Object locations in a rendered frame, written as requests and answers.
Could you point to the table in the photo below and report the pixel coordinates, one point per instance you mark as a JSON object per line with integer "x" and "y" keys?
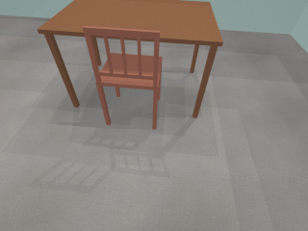
{"x": 179, "y": 21}

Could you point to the chair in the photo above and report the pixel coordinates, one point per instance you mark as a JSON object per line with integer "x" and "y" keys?
{"x": 130, "y": 71}

